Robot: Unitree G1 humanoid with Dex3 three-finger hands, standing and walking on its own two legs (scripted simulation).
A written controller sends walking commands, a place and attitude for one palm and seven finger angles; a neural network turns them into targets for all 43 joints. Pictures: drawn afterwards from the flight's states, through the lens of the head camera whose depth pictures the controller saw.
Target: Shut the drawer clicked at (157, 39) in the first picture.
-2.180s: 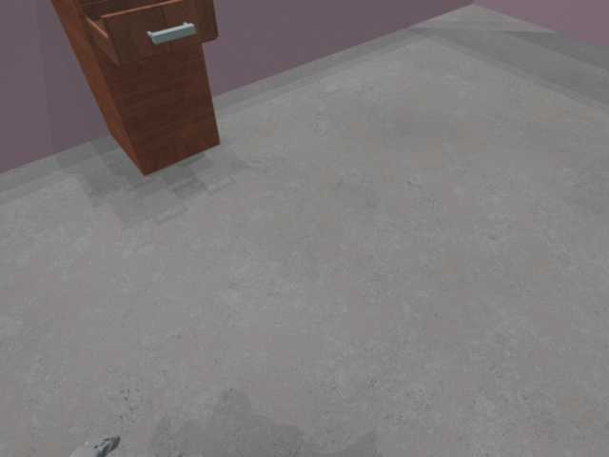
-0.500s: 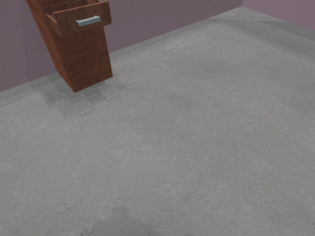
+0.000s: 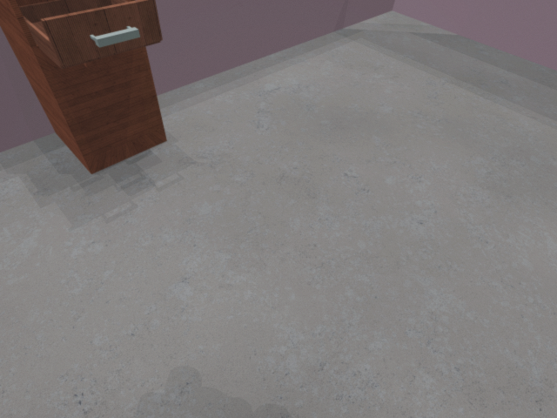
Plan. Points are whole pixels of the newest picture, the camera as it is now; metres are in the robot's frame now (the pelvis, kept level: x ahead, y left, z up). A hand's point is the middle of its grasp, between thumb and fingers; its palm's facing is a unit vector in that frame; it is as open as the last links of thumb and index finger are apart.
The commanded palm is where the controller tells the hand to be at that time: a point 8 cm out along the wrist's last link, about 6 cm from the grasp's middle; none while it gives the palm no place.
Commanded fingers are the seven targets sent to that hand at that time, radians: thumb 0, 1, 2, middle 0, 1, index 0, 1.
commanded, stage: walk to a spot facing it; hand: left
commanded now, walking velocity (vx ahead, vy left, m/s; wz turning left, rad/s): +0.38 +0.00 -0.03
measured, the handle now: (114, 34) +1.29 +0.61 -0.05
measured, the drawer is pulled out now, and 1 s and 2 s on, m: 0.22 0.22 0.22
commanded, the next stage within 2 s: turn to face it in 1.82 s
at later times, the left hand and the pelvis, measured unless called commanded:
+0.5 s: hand (196, 351) +0.27 +0.15 -0.17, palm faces +0.03 -0.98 -0.20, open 7.2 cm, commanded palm none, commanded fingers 0.00 0.90 0.90 -0.20 -0.30 -0.20 -0.30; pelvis +0.22 -0.04 +0.00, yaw +1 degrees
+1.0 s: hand (203, 239) +0.51 +0.18 -0.16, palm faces +0.01 -0.98 -0.18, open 7.3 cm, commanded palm none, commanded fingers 0.00 0.90 0.90 -0.20 -0.30 -0.20 -0.30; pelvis +0.46 -0.01 +0.01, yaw -1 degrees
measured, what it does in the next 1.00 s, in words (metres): walks ahead: right foot, then left foot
